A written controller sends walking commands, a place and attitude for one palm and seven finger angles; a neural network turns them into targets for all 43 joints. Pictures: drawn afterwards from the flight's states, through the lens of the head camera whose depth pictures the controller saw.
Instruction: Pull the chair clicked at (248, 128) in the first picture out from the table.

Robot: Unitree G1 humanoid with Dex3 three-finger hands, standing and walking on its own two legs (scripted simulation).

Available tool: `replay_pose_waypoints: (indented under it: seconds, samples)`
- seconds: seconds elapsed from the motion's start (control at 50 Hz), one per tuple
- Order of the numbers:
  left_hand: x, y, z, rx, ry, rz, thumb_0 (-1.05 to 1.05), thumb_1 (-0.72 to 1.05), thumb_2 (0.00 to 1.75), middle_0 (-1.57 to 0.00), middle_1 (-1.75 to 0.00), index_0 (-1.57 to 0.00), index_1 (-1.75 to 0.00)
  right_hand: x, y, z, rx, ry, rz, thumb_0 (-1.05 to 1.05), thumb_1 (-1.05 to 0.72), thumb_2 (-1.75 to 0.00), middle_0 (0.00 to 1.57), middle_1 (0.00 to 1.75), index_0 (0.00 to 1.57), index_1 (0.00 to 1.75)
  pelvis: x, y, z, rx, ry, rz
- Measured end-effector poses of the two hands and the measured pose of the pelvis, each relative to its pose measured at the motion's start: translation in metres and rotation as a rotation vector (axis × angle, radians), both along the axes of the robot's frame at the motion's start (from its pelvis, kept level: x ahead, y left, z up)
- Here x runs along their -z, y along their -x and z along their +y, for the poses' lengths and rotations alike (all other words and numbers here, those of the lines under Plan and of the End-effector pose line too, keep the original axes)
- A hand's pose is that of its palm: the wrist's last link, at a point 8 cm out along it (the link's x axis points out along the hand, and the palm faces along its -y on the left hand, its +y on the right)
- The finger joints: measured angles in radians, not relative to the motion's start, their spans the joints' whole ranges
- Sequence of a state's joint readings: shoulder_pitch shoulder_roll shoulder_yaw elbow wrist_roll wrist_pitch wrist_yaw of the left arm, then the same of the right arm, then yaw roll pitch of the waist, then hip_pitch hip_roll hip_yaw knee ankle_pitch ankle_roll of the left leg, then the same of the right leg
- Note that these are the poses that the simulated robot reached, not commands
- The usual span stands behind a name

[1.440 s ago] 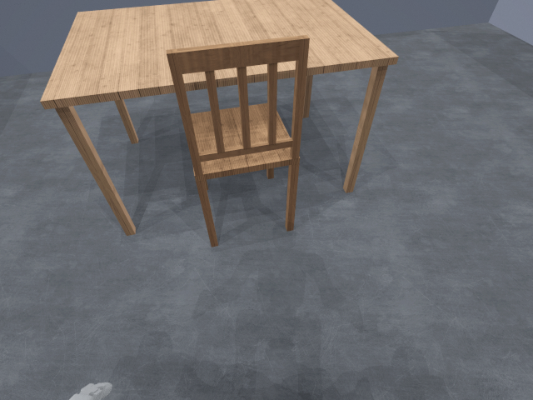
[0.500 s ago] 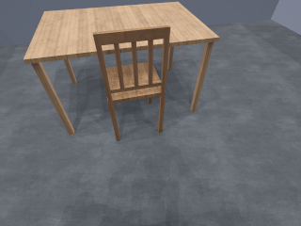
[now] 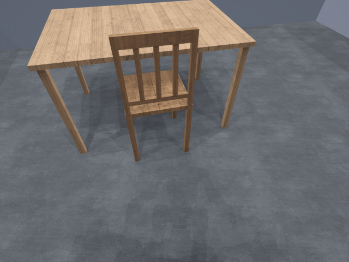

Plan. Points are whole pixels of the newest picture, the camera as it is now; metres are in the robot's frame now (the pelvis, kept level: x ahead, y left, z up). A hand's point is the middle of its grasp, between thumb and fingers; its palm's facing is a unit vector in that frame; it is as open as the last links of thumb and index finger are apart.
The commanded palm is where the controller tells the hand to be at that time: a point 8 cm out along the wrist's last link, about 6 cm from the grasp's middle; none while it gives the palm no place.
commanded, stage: walk to a spot facing it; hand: left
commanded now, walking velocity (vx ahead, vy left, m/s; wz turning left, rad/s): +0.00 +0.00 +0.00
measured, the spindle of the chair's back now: (157, 73) +0.96 +0.14 -0.10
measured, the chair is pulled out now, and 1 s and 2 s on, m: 0.00 0.00 0.00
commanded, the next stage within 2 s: none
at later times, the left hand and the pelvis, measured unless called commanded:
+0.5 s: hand out of the picture +0.06 +0.20 -0.18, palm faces -0.14 -0.95 -0.27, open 7.4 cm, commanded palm none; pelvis -0.02 -0.01 -0.02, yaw -10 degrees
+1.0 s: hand out of the picture +0.07 +0.17 -0.16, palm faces -0.26 -0.94 -0.22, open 7.4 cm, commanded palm none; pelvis +0.05 -0.02 +0.00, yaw -23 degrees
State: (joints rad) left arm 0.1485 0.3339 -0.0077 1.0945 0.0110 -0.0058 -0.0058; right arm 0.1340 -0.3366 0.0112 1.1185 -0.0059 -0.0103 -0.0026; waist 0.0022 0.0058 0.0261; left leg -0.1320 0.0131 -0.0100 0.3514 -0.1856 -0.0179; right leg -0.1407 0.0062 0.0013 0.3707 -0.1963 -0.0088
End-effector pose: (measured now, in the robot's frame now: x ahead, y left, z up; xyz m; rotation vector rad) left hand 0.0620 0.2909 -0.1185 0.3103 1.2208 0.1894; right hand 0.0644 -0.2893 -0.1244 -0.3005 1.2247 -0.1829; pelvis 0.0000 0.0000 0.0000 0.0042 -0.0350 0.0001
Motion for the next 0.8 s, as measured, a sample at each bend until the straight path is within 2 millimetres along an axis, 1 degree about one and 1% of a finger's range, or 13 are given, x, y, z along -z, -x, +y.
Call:
replay_pose_waypoints:
  seconds: [0.22,0.3,0.36,0.44,0.5,0.56,0.58,0.62,0.68,0.74,0.8]
  samples:
    - [0.002,0.000,0.000,0.000,0.001,0.007,0.00,0.90,0.89,-0.21,-0.30,-0.21,-0.30,0.000,-0.002,0.002,0.010,0.002,-0.012,0.01,-0.90,-0.90,0.20,0.30,0.20,0.30,0.001,0.000,0.001,0.021,0.001,0.001]
    - [0.008,0.001,-0.007,0.015,0.012,0.032,0.00,0.90,0.89,-0.21,-0.30,-0.21,-0.30,0.005,0.004,0.010,0.050,-0.012,-0.033,0.01,-0.90,-0.90,0.20,0.30,0.20,0.30,0.004,0.003,0.002,0.058,-0.002,0.005]
    - [0.015,0.001,-0.016,0.039,0.032,0.051,0.00,0.90,0.89,-0.20,-0.30,-0.20,-0.30,0.011,0.015,0.018,0.087,-0.033,-0.039,0.01,-0.90,-0.90,0.20,0.30,0.20,0.30,0.008,0.006,0.002,0.088,-0.007,0.007]
    - [0.023,0.000,-0.031,0.073,0.056,0.065,0.00,0.90,0.89,-0.20,-0.30,-0.20,-0.30,0.022,0.037,0.025,0.139,-0.067,-0.027,0.01,-0.90,-0.90,0.20,0.30,0.20,0.30,0.015,0.012,-0.002,0.129,-0.027,0.007]
    - [0.026,0.000,-0.046,0.095,0.059,0.073,0.00,0.90,0.89,-0.20,-0.30,-0.20,-0.30,0.034,0.054,0.023,0.184,-0.098,-0.019,0.01,-0.90,-0.90,0.20,0.30,0.20,0.30,0.020,0.016,-0.009,0.173,-0.041,-0.002]
    - [0.027,0.000,-0.061,0.119,0.051,0.059,0.00,0.90,0.89,-0.20,-0.30,-0.21,-0.30,0.050,0.067,0.015,0.224,-0.124,-0.012,0.01,-0.90,-0.90,0.20,0.30,0.20,0.30,0.029,0.018,-0.020,0.209,-0.036,-0.001]
    - [0.027,0.002,-0.066,0.125,0.049,0.055,0.00,0.90,0.89,-0.20,-0.30,-0.21,-0.30,0.052,0.071,0.013,0.236,-0.129,-0.003,0.01,-0.90,-0.90,0.20,0.30,0.20,0.30,0.030,0.020,-0.023,0.213,-0.029,0.003]
    - [0.023,0.006,-0.074,0.122,0.051,0.056,0.00,0.90,0.89,-0.21,-0.30,-0.21,-0.30,0.049,0.077,0.009,0.249,-0.136,0.016,0.01,-0.90,-0.90,0.20,0.30,0.20,0.30,0.025,0.020,-0.027,0.214,-0.024,0.008]
    - [0.014,0.013,-0.083,0.118,0.065,0.073,0.00,0.90,0.89,-0.21,-0.30,-0.21,-0.30,0.035,0.079,0.003,0.263,-0.139,0.011,0.01,-0.90,-0.90,0.20,0.30,0.20,0.30,0.013,0.017,-0.032,0.240,-0.027,0.019]
    - [0.007,0.016,-0.089,0.137,0.077,0.098,0.00,0.90,0.89,-0.21,-0.30,-0.21,-0.30,0.023,0.077,-0.006,0.288,-0.127,-0.021,0.01,-0.91,-0.90,0.20,0.30,0.20,0.30,0.004,0.011,-0.035,0.274,-0.035,0.034]
    - [0.003,0.015,-0.091,0.156,0.084,0.122,0.00,0.90,0.89,-0.21,-0.30,-0.21,-0.30,0.015,0.070,-0.013,0.315,-0.110,-0.054,0.01,-0.91,-0.90,0.20,0.30,0.20,0.30,0.000,0.002,-0.035,0.306,-0.036,0.045]
